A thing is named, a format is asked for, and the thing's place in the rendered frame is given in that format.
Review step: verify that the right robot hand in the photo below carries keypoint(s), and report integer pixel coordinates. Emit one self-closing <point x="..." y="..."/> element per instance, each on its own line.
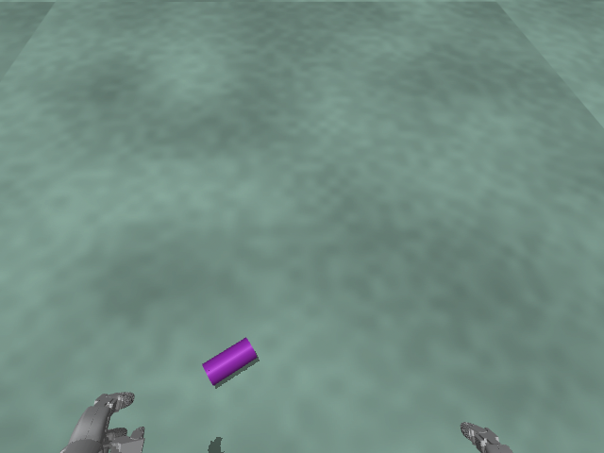
<point x="484" y="439"/>

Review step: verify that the can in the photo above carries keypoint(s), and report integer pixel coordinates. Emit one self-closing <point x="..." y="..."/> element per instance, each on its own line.
<point x="229" y="361"/>

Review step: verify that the left robot hand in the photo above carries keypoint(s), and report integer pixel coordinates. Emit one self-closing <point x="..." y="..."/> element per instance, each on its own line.
<point x="94" y="423"/>

